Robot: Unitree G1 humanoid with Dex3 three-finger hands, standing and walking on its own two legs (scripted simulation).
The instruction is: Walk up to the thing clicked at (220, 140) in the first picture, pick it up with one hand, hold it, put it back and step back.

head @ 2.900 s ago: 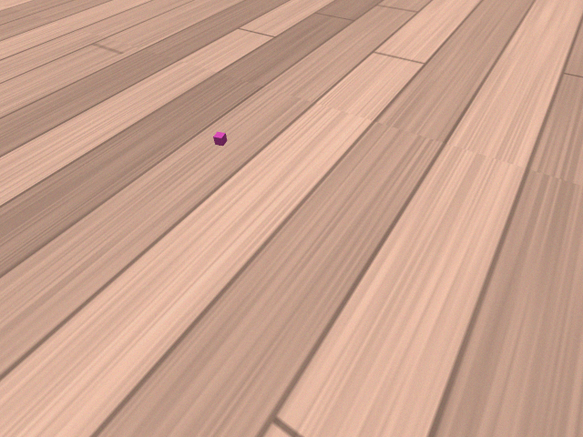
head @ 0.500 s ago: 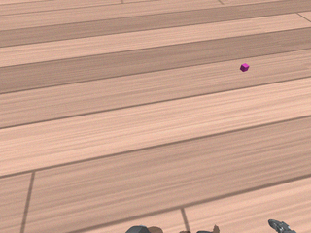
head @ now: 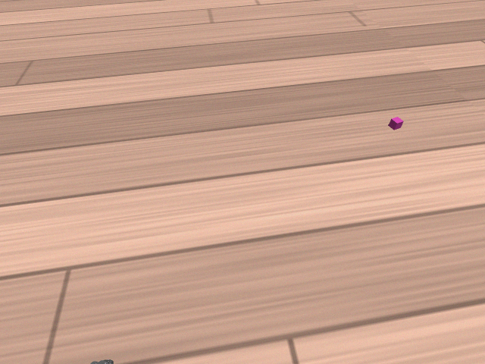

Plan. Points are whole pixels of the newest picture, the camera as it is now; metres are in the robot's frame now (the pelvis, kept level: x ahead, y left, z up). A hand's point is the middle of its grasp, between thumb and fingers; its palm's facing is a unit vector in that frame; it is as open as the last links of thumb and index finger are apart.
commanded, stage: walk up
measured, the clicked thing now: (395, 123) +1.65 -0.94 -0.74
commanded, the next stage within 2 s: stand in 0.26 s
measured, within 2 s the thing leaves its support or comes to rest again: neither
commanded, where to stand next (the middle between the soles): +0.07 -0.01 m, yaw -3 degrees
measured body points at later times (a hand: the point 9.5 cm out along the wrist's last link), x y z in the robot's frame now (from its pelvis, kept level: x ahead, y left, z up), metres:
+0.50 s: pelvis +0.00 -0.01 +0.01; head +0.01 -0.01 +0.46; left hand +0.07 +0.29 -0.12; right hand +0.10 -0.32 -0.12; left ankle +0.04 +0.11 -0.73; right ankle +0.00 -0.15 -0.73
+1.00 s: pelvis +0.00 -0.02 +0.01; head +0.01 -0.02 +0.46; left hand +0.09 +0.28 -0.12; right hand +0.07 -0.32 -0.12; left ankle +0.04 +0.11 -0.73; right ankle +0.00 -0.15 -0.73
